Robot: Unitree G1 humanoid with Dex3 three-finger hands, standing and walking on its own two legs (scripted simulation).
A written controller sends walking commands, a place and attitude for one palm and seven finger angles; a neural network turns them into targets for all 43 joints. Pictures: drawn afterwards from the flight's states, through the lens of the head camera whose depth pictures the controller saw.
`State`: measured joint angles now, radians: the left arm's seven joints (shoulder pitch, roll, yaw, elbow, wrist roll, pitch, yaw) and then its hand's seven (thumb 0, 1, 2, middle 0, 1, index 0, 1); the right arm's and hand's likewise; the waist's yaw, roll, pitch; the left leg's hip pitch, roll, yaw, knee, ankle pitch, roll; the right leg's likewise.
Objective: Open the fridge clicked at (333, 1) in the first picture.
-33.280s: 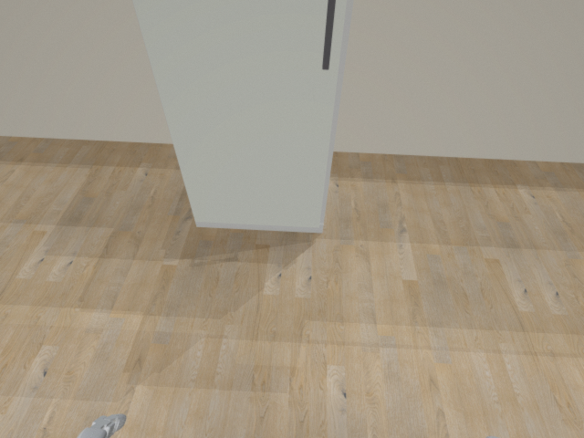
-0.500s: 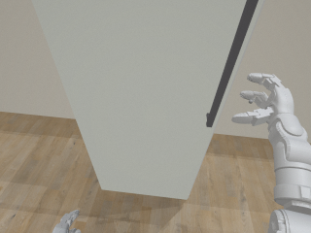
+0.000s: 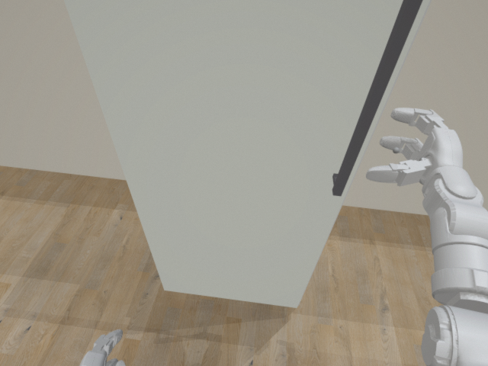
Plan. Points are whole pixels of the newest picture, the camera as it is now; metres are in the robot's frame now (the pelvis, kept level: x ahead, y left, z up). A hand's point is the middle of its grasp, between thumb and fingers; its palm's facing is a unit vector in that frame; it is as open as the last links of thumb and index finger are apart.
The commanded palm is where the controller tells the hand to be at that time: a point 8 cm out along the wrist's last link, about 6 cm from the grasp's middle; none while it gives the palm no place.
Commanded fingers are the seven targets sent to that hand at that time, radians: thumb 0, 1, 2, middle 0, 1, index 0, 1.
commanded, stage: feel for the door with the fingertips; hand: right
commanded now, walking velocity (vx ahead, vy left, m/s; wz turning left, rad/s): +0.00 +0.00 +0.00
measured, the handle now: (376, 81) +0.48 -0.15 +0.27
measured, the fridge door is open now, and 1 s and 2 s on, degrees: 0 0 0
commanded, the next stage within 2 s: slide the fingers in behind the handle in 0.62 s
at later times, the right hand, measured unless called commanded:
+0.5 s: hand (374, 146) +0.42 -0.16 +0.19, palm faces +0.09 +1.00 +0.00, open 14.0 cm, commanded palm +0.40 -0.22 +0.19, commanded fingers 0.00 0.50 -0.30 0.30 1.20 0.30 1.20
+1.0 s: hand (372, 142) +0.43 -0.16 +0.19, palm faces +0.07 +1.00 +0.01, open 13.9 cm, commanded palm +0.40 -0.21 +0.19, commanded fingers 0.00 0.50 -0.30 0.30 1.20 0.30 1.20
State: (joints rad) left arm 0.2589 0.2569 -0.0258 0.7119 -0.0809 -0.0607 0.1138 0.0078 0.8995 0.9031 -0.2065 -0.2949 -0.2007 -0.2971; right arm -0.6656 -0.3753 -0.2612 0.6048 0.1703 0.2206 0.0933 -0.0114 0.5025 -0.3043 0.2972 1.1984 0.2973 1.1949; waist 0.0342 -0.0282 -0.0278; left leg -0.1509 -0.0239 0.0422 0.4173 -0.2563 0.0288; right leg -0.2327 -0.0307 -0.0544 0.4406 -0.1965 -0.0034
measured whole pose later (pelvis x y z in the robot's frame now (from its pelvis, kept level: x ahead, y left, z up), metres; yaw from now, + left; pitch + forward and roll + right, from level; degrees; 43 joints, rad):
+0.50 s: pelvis +0.01 +0.00 +0.00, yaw +0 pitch -1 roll +0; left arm 0.22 0.24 -0.03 0.71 -0.08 -0.06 0.11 0.01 0.90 0.90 -0.21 -0.29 -0.20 -0.30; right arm -0.64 -0.29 -0.22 0.51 0.18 0.26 0.04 -0.01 0.50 -0.30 0.30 1.20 0.30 1.20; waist 0.02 -0.03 -0.04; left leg -0.14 -0.02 0.04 0.42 -0.27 0.03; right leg -0.22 -0.03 -0.05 0.44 -0.21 0.00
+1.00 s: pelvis +0.01 +0.00 +0.00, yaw +0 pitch +0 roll +0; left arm 0.27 0.25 -0.01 0.74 -0.08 -0.06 0.10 0.01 0.90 0.90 -0.21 -0.29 -0.20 -0.30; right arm -0.71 -0.29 -0.20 0.62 0.18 0.21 0.05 -0.01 0.50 -0.30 0.30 1.21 0.31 1.21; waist 0.03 -0.03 -0.04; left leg -0.15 -0.02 0.04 0.42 -0.27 0.02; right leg -0.24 -0.02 -0.05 0.45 -0.21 -0.01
